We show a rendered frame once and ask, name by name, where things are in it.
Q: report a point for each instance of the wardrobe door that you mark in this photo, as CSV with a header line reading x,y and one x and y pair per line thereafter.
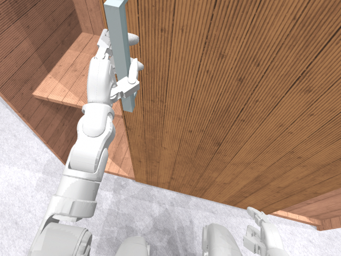
x,y
239,100
322,207

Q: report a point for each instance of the right robot thigh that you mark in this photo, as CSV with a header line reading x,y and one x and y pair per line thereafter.
x,y
218,241

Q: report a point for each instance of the robot right hand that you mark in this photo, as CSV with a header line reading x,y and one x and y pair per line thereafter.
x,y
260,241

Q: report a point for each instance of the robot thigh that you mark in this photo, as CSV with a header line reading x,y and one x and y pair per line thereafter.
x,y
134,246
218,241

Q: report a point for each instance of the robot left hand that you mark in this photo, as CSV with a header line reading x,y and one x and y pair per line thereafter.
x,y
101,74

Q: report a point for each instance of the left robot thigh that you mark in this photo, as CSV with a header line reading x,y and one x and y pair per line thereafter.
x,y
134,246

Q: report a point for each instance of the left robot forearm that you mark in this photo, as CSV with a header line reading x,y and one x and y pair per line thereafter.
x,y
85,166

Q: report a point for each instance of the robot left upper arm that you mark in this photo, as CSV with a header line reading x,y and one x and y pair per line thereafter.
x,y
63,240

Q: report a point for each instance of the handle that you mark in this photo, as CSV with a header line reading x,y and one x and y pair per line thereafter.
x,y
117,26

